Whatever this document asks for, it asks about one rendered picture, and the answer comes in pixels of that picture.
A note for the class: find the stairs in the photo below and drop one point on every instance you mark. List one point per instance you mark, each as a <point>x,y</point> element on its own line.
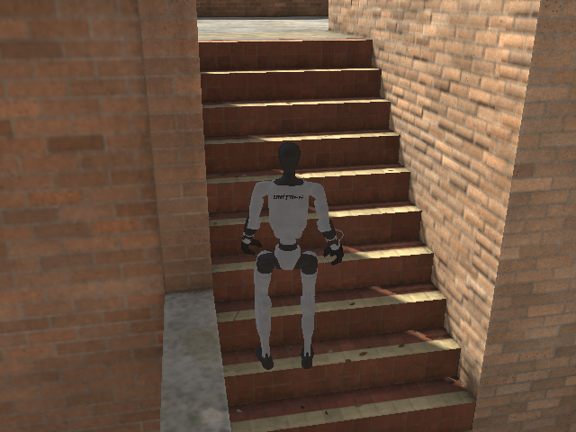
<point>383,361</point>

